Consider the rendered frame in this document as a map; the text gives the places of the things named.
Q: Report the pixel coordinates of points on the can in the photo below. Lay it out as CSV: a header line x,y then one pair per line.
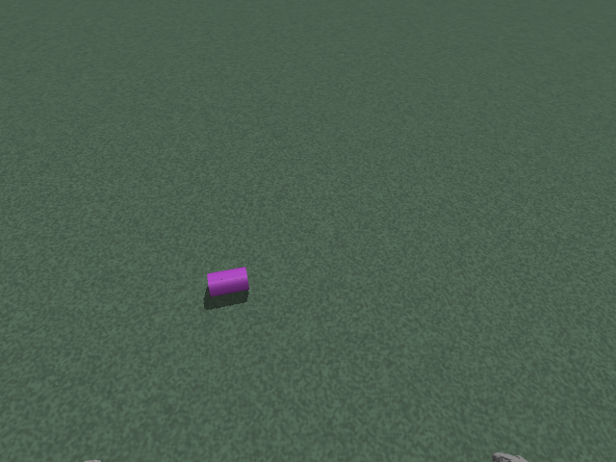
x,y
227,281

